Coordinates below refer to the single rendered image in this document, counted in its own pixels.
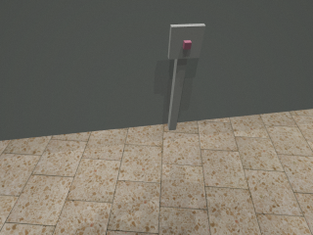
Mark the panel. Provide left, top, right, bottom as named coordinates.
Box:
left=167, top=23, right=206, bottom=131

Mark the button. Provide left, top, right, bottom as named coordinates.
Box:
left=183, top=40, right=192, bottom=50

